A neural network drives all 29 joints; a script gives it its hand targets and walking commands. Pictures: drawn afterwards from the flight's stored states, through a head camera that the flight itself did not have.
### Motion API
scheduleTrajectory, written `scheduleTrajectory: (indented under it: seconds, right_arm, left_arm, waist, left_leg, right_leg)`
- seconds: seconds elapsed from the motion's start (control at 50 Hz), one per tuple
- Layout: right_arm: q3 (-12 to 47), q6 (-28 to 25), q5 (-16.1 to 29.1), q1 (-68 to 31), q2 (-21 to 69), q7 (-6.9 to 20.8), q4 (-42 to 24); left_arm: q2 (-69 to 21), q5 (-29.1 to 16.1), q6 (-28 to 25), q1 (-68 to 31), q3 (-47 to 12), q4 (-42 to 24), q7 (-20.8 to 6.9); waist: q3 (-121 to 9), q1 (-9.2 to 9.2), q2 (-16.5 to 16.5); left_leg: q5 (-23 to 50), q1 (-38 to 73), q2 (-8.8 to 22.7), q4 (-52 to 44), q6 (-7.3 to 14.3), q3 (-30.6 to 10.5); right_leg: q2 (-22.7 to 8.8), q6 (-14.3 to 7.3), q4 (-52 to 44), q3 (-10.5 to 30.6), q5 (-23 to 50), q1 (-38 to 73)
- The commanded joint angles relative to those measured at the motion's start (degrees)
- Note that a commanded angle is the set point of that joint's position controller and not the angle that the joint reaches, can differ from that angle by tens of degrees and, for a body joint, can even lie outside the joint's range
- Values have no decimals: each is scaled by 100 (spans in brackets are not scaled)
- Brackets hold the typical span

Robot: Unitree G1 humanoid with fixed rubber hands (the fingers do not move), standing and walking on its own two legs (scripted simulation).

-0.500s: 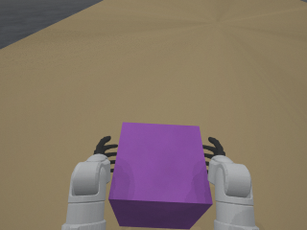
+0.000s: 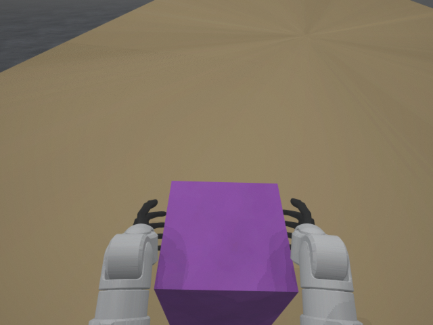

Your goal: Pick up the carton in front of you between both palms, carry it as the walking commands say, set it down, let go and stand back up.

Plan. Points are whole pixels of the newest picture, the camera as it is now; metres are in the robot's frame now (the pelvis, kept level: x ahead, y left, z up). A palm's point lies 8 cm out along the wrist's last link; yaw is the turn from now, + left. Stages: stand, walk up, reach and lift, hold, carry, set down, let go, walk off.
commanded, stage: carry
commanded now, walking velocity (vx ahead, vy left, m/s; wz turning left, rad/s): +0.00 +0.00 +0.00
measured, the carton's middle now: (222, 258) +0.29 +0.00 -0.02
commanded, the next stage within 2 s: hold in 0.84 s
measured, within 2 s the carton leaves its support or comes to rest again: neither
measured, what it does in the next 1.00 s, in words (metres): stands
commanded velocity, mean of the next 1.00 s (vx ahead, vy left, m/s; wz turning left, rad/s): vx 0.00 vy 0.00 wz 0.00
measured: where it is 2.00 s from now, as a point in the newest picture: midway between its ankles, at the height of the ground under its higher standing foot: outside the picture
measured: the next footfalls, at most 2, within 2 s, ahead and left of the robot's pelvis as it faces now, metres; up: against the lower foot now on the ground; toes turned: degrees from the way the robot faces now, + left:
none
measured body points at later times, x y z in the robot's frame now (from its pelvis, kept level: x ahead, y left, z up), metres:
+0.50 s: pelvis -0.03 +0.00 +0.00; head -0.06 -0.01 +0.45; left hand +0.26 +0.15 +0.03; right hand +0.27 -0.15 +0.03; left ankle -0.01 +0.11 -0.73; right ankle -0.02 -0.10 -0.73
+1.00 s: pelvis -0.04 -0.01 +0.01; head -0.07 -0.01 +0.46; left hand +0.25 +0.14 +0.04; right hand +0.25 -0.16 +0.04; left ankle -0.01 +0.12 -0.73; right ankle -0.02 -0.11 -0.73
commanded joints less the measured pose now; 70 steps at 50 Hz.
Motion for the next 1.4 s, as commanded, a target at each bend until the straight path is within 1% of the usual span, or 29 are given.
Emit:
scheduleTrajectory:
  seconds: [0.0, 0.14, 0.3, 0.38, 0.46, 0.5, 0.56, 0.62, 0.68, 0.74, 0.82, 0.84, 0.86, 0.88, 0.92, 0.94, 0.96, 1.0, 1.06, 1.12, 1.3, 1.34, 1.38]
  right_arm:
    - [3773, -284, 2475, -2625, 6280, 2458, 152]
    - [3666, -925, 2208, -2383, 6186, 2504, 423]
    - [3370, -1797, 1686, -2063, 5907, 2528, 795]
    - [3079, -2235, 1267, -2054, 5558, 2459, 934]
    - [2588, -2700, 869, -2175, 5278, 2429, 1401]
    - [2459, -2902, 764, -2264, 5275, 2430, 1591]
    - [2418, -3073, 704, -2326, 5361, 2438, 1743]
    - [2535, -3062, 755, -2250, 5439, 2437, 1697]
    - [2774, -2891, 910, -2097, 5476, 2421, 1466]
    - [2782, -2728, 925, -1949, 5368, 2398, 1375]
    - [2751, -2699, 919, -1972, 5298, 2382, 1312]
    - [2594, -2676, 812, -1644, 5484, 2453, 1291]
    - [2603, -2737, 790, -1688, 5293, 2449, 1104]
    - [2634, -2768, 797, -1839, 5414, 2456, 1089]
    - [2655, -2787, 849, -1864, 5343, 2427, 1122]
    - [2546, -2788, 771, -1663, 5245, 2387, 1195]
    - [2543, -2805, 771, -1821, 5255, 2391, 1161]
    - [2518, -2797, 770, -1902, 5247, 2413, 1231]
    - [2493, -2775, 774, -2027, 5263, 2471, 1369]
    - [2432, -2761, 755, -2166, 5315, 2532, 1510]
    - [2283, -2763, 719, -2535, 5497, 2679, 1857]
    - [2238, -2784, 707, -2718, 5499, 2709, 1923]
    - [2092, -2834, 643, -2983, 5468, 2748, 2116]
  left_arm:
    - [-6193, -2606, -399, -3203, -3826, -237, -2189]
    - [-6064, -2372, -1030, -3017, -3717, 23, -2258]
    - [-5761, -1831, -1899, -2629, -3372, 476, -2296]
    - [-5451, -1453, -2355, -2687, -3095, 624, -2230]
    - [-5180, -1020, -2815, -2758, -2562, 1109, -2193]
    - [-5173, -913, -3016, -2837, -2428, 1301, -2194]
    - [-5255, -864, -3185, -2902, -2389, 1458, -2203]
    - [-5338, -922, -3174, -2841, -2518, 1408, -2201]
    - [-5377, -1076, -3001, -2705, -2768, 1166, -2181]
    - [-5277, -1080, -2838, -2548, -2774, 1088, -2157]
    - [-5203, -1072, -2807, -2568, -2757, 1022, -2144]
    - [-5406, -978, -2752, -2213, -2607, 936, -2229]
    - [-5264, -958, -2815, -2200, -2614, 769, -2215]
    - [-5320, -953, -2827, -2438, -2698, 717, -2226]
    - [-5219, -969, -2849, -2379, -2654, 775, -2196]
    - [-5085, -995, -2861, -2400, -2652, 706, -2224]
    - [-5142, -978, -2872, -2483, -2677, 723, -2227]
    - [-5132, -956, -2862, -2490, -2614, 854, -2218]
    - [-5141, -868, -2853, -2524, -2491, 1019, -2227]
    - [-5209, -846, -2846, -2648, -2412, 1197, -2272]
    - [-5428, -838, -2850, -3053, -2284, 1584, -2398]
    - [-5478, -843, -2862, -3233, -2248, 1671, -2412]
    - [-5522, -795, -2895, -3480, -2116, 1897, -2423]
  waist:
    - [-986, 8, -11]
    - [-1078, 7, -5]
    - [-1030, 7, -14]
    - [-1024, -3, -7]
    - [-1031, 7, -5]
    - [-1061, 9, -4]
    - [-1137, 9, -8]
    - [-1204, 4, -11]
    - [-1235, 1, -8]
    - [-1192, 2, -8]
    - [-1086, 3, -2]
    - [-521, -19, -187]
    - [-728, 34, -160]
    - [-688, -28, -99]
    - [-626, 11, -141]
    - [-581, -1, -273]
    - [-531, -21, -150]
    - [-407, -13, -81]
    - [-226, 50, -77]
    - [-86, 39, -54]
    - [-16, -8, 26]
    - [-10, -13, 50]
    - [54, -17, 77]
  left_leg:
    - [1368, 464, 565, -435, 61, -597]
    - [1191, 469, 560, -488, 80, -623]
    - [1045, 365, 562, -521, 62, -642]
    - [973, 330, 559, -542, 55, -650]
    - [835, 283, 555, -583, 61, -665]
    - [802, 271, 550, -583, 64, -669]
    - [804, 285, 546, -565, 68, -673]
    - [866, 307, 547, -537, 65, -669]
    - [935, 310, 551, -509, 54, -664]
    - [973, 280, 560, -504, 40, -656]
    - [914, 229, 565, -532, 28, -656]
    - [1727, 1064, -989, -810, 188, -1372]
    - [1679, 1227, -900, -906, 254, -1553]
    - [1688, 1165, -907, -923, 235, -1539]
    - [1867, 1307, -908, -918, 223, -1579]
    - [1699, 996, -894, -953, 170, -1560]
    - [1469, 1141, -933, -959, 186, -1556]
    - [1244, 1169, -909, -991, 199, -1559]
    - [888, 1067, -895, -1040, 206, -1549]
    - [593, 999, -870, -1092, 210, -1544]
    - [110, 967, -792, -1175, 188, -1587]
    - [2, 957, -772, -1182, 178, -1605]
    - [-235, 909, -751, -1172, 172, -1619]
  right_leg:
    - [-624, -64, -509, 577, 1549, 189]
    - [-616, -103, -575, 596, 1356, 175]
    - [-620, -107, -617, 607, 1216, 111]
    - [-619, -121, -649, 618, 1140, 66]
    - [-603, -141, -688, 619, 1003, 33]
    - [-601, -149, -693, 625, 995, 38]
    - [-600, -157, -686, 631, 1017, 54]
    - [-601, -156, -666, 628, 1083, 72]
    - [-603, -151, -638, 625, 1165, 80]
    - [-605, -140, -623, 620, 1221, 58]
    - [-604, -138, -649, 628, 1158, -2]
    - [681, -151, -981, 1474, 2316, 911]
    - [601, -167, -937, 1550, 2403, 1148]
    - [653, -138, -946, 1531, 2276, 1223]
    - [652, -118, -967, 1555, 2370, 1259]
    - [669, -137, -1041, 1548, 2195, 1728]
    - [637, -110, -1061, 1557, 1975, 1474]
    - [634, -100, -1083, 1524, 1666, 1348]
    - [635, -88, -1136, 1491, 1202, 1303]
    - [635, -85, -1174, 1463, 860, 1230]
    - [659, -105, -1178, 1404, 348, 1071]
    - [668, -114, -1152, 1394, 252, 1026]
    - [675, -133, -1102, 1379, 26, 921]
